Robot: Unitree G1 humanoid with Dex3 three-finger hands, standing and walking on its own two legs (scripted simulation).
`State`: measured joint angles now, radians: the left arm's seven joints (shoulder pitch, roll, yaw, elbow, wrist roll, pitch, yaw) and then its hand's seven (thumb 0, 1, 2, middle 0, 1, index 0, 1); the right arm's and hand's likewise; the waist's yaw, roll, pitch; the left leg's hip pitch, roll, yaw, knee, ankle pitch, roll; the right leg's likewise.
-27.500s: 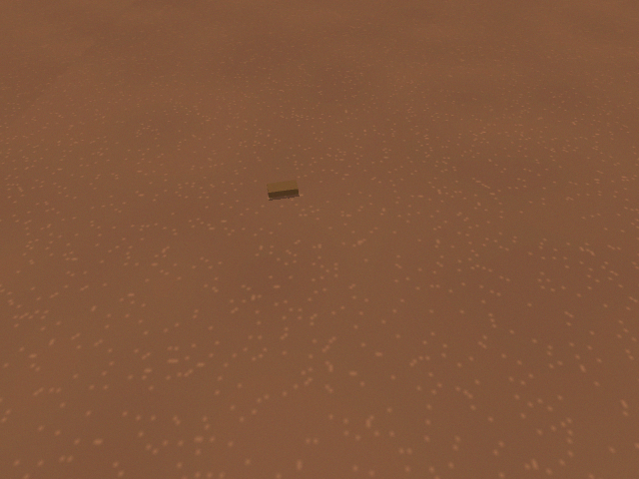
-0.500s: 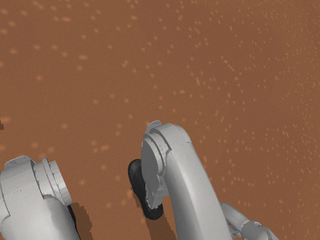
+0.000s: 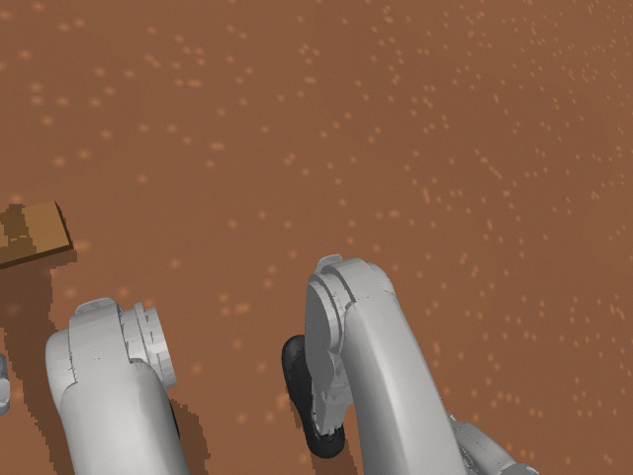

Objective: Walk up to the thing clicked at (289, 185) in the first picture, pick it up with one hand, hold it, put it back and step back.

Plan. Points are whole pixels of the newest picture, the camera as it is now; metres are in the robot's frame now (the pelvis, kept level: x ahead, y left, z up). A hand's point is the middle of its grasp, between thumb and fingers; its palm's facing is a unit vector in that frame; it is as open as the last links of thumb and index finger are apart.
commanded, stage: withdraw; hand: left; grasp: from above
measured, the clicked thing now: (4, 240) +0.41 +0.34 -0.29
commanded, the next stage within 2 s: home in 0.58 s
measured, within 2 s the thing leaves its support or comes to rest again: neither
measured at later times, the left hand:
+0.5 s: hand out of the picture +0.38 +0.34 -0.11, palm faces -0.49 -0.14 -0.86, open 13.7 cm
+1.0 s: hand out of the picture +0.37 +0.34 -0.04, palm faces -0.30 -0.31 -0.90, open 11.1 cm
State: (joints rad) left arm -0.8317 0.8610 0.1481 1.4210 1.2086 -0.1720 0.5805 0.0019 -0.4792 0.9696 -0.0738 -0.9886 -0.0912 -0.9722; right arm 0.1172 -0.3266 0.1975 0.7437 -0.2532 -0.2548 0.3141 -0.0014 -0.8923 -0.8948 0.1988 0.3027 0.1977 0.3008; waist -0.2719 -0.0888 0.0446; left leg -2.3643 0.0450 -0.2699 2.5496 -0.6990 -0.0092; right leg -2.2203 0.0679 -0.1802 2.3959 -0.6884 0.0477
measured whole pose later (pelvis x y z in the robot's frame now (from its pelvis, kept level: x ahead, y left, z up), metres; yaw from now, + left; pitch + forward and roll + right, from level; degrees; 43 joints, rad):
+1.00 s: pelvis +0.00 -0.01 +0.08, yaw +8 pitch +34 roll -7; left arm -0.64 0.59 0.07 0.98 0.90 -0.03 0.23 0.00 0.13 0.91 -0.21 -0.59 -0.21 -0.60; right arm 0.18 -0.25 0.01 0.72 -0.06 -0.04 0.15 0.00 -0.90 -0.89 0.20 0.30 0.20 0.30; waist -0.13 0.05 -0.16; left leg -2.18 0.05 -0.11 2.23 -0.66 0.00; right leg -2.09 0.03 -0.07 2.17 -0.69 0.03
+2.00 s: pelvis +0.07 +0.01 +0.41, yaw +16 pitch +12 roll -3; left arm 0.51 0.22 0.04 -0.15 -0.07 0.46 0.05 0.01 0.91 0.90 -0.20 -0.30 -0.20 -0.29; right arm 0.32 -0.22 0.05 0.52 0.02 -0.20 -0.20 0.01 -0.90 -0.90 0.20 0.30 0.20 0.30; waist -0.06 0.05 -0.20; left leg -0.76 0.04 -0.05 1.03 -0.47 0.00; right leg -0.68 0.00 -0.06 0.95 -0.48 0.02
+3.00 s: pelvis +0.07 +0.01 +0.41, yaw +16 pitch +9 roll -3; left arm 0.50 0.23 0.03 -0.13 -0.06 0.45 0.02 0.01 0.91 0.90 -0.20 -0.30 -0.20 -0.29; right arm 0.30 -0.23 0.04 0.54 0.00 -0.25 -0.19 0.01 -0.90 -0.90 0.20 0.30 0.20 0.30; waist -0.04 0.04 -0.16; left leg -0.71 0.03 -0.05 1.01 -0.46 -0.01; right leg -0.63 0.00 -0.06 0.95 -0.47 0.01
